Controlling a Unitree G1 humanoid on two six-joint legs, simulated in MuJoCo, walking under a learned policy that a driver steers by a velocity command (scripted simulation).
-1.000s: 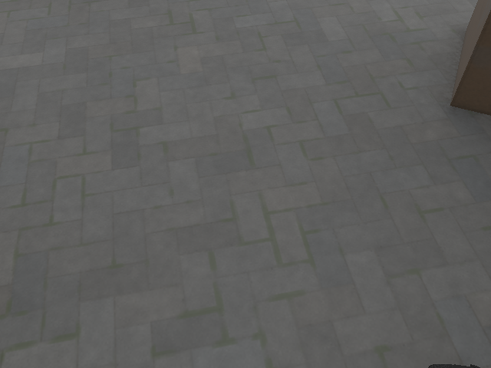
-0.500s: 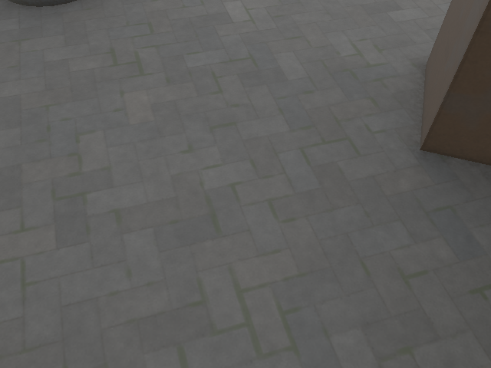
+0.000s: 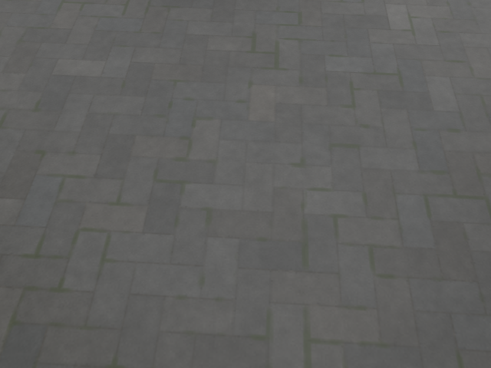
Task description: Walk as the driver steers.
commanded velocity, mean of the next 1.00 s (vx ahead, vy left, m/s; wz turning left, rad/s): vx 0.02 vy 0.00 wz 0.23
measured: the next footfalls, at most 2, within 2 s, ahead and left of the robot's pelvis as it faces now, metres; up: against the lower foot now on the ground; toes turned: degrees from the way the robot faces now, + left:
left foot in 0.10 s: +0.12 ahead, +0.13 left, +0.00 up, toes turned +9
right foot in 0.56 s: +0.12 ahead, -0.10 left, +0.00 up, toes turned +12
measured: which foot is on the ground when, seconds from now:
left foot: up 0.00-0.08, down 0.10-1.00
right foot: down 0.00-0.10, up 0.12-0.54, down 0.56-1.00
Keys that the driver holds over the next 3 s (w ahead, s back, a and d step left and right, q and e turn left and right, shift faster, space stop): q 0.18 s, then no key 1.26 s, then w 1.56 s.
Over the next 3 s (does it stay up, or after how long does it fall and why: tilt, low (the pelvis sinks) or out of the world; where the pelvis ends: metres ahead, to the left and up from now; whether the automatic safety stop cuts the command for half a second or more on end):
stays up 0.82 0.06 0.00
